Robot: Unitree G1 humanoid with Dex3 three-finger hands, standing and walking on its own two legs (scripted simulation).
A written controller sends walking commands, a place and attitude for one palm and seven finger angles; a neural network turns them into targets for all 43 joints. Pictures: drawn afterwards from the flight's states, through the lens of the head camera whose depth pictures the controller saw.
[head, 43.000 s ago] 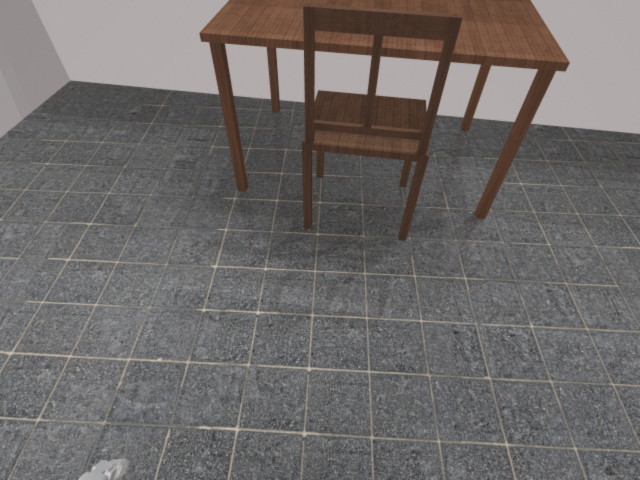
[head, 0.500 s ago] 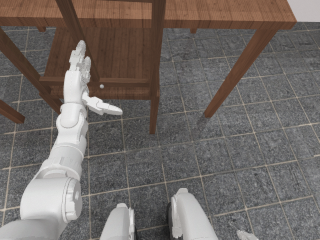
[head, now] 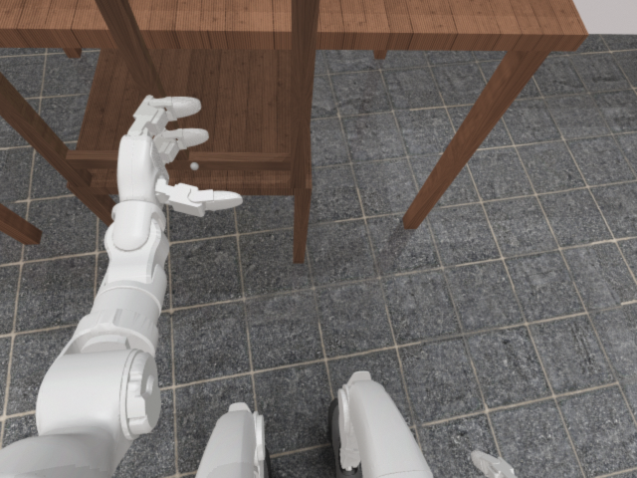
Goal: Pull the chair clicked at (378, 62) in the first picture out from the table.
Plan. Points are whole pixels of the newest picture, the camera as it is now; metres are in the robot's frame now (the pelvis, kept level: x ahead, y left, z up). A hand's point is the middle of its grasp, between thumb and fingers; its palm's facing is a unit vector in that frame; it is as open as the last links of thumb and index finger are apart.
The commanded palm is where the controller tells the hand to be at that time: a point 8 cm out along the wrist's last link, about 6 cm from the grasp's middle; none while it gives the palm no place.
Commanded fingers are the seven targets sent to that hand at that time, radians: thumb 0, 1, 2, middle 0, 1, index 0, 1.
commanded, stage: hook a spindle and tug to test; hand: left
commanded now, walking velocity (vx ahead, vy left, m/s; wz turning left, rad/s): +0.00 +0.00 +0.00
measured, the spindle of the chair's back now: (152, 91) +0.61 +0.17 +0.02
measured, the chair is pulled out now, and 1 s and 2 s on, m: -0.10 -0.10 -0.10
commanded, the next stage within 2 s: open the thumb and straighten the fingers in 0.98 s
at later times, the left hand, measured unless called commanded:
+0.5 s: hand (194, 172) +0.48 +0.12 +0.02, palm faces -0.03 -1.00 -0.03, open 4.6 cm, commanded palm +0.44 +0.17 +0.02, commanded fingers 0.00 0.90 0.90 -0.50 -1.45 -0.50 -1.45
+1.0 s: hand (197, 202) +0.44 +0.11 +0.02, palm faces -0.04 -1.00 -0.04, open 4.4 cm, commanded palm +0.41 +0.17 +0.02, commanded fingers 0.00 0.90 0.90 -0.50 -1.45 -0.50 -1.45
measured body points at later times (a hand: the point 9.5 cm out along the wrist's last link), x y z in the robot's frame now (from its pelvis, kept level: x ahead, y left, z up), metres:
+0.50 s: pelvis +0.00 +0.00 +0.00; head +0.16 +0.01 +0.42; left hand +0.48 +0.17 +0.02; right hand +0.05 -0.25 -0.12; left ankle -0.02 +0.11 -0.62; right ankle +0.06 -0.11 -0.62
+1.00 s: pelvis +0.00 +0.00 +0.01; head +0.14 +0.00 +0.43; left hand +0.43 +0.16 +0.03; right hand +0.09 -0.25 -0.12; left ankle -0.02 +0.11 -0.62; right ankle +0.06 -0.11 -0.62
